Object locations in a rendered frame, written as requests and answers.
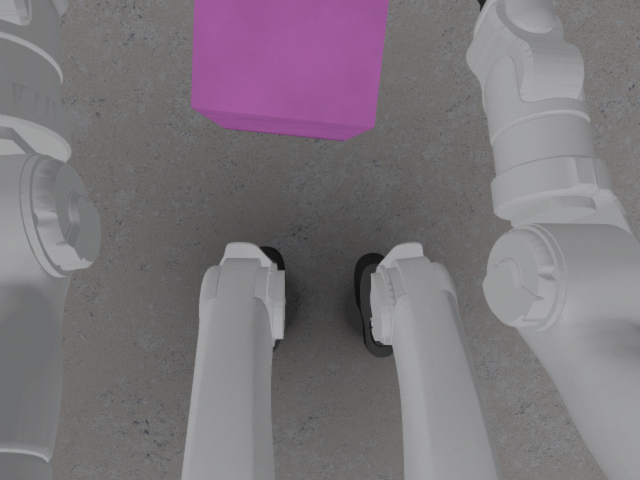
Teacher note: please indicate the robot right thigh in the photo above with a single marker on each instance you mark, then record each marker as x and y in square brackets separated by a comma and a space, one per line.
[446, 431]

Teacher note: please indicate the robot left upper arm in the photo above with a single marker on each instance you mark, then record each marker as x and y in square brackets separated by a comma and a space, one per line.
[49, 228]

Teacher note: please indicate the robot left shin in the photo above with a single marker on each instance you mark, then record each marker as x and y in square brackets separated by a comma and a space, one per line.
[210, 281]

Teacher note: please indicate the carton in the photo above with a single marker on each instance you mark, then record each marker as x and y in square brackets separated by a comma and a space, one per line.
[305, 68]

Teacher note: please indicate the right robot forearm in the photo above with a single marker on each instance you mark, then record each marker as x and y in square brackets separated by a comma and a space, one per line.
[538, 119]

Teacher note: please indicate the robot right upper arm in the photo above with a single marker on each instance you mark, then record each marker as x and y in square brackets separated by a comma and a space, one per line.
[572, 291]

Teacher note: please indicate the left robot forearm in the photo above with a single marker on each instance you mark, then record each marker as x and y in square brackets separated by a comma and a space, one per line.
[32, 119]

